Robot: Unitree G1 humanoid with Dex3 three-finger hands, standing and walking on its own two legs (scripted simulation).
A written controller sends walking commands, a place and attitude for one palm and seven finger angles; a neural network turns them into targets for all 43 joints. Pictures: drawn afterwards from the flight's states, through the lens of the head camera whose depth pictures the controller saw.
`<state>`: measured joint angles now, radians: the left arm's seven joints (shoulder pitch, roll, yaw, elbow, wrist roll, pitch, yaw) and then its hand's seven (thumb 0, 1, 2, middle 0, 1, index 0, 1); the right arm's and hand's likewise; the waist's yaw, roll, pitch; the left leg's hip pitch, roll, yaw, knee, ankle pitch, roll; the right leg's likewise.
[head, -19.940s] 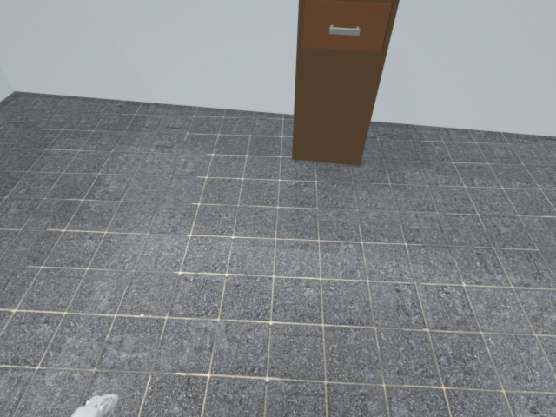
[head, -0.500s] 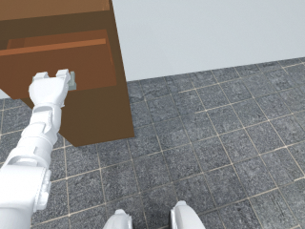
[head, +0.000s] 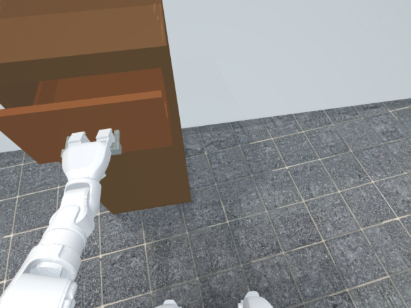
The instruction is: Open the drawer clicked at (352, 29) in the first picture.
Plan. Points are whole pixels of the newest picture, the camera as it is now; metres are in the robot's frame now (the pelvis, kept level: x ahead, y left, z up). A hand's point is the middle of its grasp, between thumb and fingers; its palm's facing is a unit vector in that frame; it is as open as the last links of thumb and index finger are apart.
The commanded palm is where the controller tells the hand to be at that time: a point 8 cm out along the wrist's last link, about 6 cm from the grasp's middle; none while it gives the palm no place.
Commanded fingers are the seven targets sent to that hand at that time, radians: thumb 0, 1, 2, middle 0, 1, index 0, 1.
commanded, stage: pull the drawer open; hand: left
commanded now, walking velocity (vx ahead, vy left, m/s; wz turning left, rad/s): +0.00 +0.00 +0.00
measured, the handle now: (92, 144) +0.46 +0.26 +0.00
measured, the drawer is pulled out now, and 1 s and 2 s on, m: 0.08 0.21 0.30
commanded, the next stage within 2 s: open the thumb to release the handle in 1.58 s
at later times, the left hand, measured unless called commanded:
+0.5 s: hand (96, 179) +0.38 +0.24 -0.02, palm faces -0.07 -0.02 -1.00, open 5.4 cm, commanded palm +0.34 +0.23 +0.03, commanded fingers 0.00 0.90 0.90 -0.40 -1.35 -0.40 -1.35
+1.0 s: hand (94, 228) +0.28 +0.22 -0.02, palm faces +0.00 -0.08 -1.00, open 5.5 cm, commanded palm +0.23 +0.22 +0.03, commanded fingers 0.00 0.90 0.90 -0.40 -1.35 -0.40 -1.35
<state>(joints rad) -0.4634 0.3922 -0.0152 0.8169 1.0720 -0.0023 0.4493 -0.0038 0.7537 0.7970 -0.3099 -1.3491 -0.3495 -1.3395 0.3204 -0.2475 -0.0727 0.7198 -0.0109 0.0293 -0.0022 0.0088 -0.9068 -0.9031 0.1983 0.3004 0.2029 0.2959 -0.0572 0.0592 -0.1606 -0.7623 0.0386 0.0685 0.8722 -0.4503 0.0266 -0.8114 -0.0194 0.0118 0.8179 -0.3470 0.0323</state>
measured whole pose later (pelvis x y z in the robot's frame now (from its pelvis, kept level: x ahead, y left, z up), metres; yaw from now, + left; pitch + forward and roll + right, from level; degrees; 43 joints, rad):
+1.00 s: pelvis +0.00 -0.01 +0.01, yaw +0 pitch +13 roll +0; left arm 0.08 0.30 -0.08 0.35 1.06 0.10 0.51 0.01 0.74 0.79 -0.28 -1.35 -0.40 -1.33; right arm 0.18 -0.24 -0.07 0.67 -0.01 0.02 -0.01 0.01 -0.91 -0.90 0.20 0.30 0.20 0.30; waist -0.01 0.05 -0.14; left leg -0.58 0.04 0.07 0.80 -0.44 0.01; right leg -0.64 -0.02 0.01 0.78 -0.36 0.01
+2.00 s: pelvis +0.00 -0.04 +0.00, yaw +2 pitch +11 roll +1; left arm 0.31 0.29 -0.08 0.13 1.08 0.10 0.52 0.00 0.31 0.65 -0.35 -1.28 -0.37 -1.28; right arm 0.11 -0.23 -0.04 0.67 -0.04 0.01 -0.05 0.01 -0.91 -0.90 0.20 0.30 0.20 0.30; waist 0.05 0.04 -0.12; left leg -0.62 0.04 0.03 0.88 -0.46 -0.02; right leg -0.69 -0.02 -0.02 0.90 -0.41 -0.01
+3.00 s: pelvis -0.02 -0.03 +0.02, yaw +3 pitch +5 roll +1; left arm 0.19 0.35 -0.11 0.17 1.03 0.06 0.41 0.00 -0.49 0.30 -0.32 -1.20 -0.44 -1.23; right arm 0.12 -0.23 -0.02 0.68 -0.02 -0.02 -0.09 0.01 -0.91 -0.90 0.20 0.30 0.20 0.30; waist 0.07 0.06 -0.06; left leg -0.46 0.02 0.02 0.74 -0.37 -0.02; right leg -0.52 -0.03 -0.03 0.75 -0.33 -0.01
